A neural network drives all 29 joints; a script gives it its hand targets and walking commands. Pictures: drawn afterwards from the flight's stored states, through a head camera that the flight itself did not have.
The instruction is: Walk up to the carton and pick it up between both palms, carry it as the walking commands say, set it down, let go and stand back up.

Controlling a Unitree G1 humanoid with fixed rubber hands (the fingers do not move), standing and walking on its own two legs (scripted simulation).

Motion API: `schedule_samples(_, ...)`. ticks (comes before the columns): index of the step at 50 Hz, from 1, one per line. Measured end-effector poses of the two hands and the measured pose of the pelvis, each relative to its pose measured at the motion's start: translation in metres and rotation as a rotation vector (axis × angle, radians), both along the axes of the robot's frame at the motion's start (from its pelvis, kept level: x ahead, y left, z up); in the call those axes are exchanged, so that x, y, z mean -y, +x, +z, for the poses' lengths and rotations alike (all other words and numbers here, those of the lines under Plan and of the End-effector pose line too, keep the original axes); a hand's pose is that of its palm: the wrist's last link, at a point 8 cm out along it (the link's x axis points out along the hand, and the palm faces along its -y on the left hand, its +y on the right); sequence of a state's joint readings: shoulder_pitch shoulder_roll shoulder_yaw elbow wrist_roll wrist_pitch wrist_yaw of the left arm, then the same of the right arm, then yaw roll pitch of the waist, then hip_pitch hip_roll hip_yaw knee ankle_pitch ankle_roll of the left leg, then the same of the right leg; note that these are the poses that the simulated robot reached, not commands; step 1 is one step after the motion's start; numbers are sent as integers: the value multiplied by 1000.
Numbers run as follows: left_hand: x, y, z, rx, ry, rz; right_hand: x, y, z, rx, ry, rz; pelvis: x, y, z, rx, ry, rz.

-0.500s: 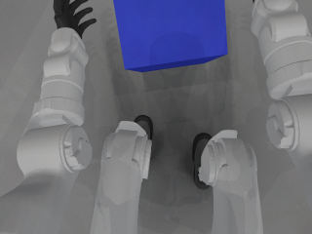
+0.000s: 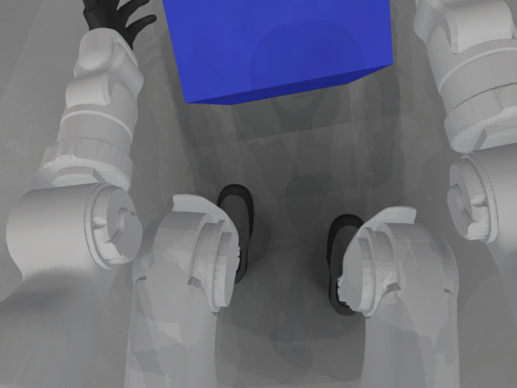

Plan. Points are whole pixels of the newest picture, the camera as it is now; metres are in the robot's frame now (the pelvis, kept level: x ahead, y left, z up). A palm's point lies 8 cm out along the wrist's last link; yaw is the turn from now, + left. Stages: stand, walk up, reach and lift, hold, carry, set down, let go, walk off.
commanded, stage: reach and lift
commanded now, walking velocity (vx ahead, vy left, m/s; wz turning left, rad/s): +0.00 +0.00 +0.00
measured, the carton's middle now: (275, 11) +0.54 +0.04 -0.25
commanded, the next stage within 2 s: none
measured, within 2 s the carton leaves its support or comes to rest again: leaves its support in 0.86 s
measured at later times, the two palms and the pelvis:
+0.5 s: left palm (134, 19) +0.52 +0.20 -0.18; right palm out of the picture +0.58 -0.10 -0.18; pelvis -0.01 +0.00 +0.00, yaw +0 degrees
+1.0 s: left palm (121, 19) +0.52 +0.21 -0.17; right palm out of the picture +0.57 -0.09 -0.18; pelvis +0.00 -0.01 +0.00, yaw -1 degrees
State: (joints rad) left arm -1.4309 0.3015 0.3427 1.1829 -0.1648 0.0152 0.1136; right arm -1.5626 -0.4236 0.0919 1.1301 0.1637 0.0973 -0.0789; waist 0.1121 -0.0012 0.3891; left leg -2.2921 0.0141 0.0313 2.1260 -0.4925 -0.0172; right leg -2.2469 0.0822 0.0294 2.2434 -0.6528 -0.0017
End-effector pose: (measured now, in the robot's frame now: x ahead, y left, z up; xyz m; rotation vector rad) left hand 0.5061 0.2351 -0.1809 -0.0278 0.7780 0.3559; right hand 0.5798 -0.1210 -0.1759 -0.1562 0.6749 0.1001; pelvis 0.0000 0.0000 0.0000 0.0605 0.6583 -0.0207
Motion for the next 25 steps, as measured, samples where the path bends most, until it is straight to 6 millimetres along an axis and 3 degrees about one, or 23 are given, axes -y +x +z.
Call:
schedule_samples(8, 0, -5, 0, -3, 3, -16, -4, -5, 0, -23, 6, -7, 2, -6, 0, 16, 2, -1)
schedule_samples(25, 30, 14, 1, 15, -23, -82, -21, -3, -2, -13, 16, 12, 0, -8, 2, 29, 1, -4)
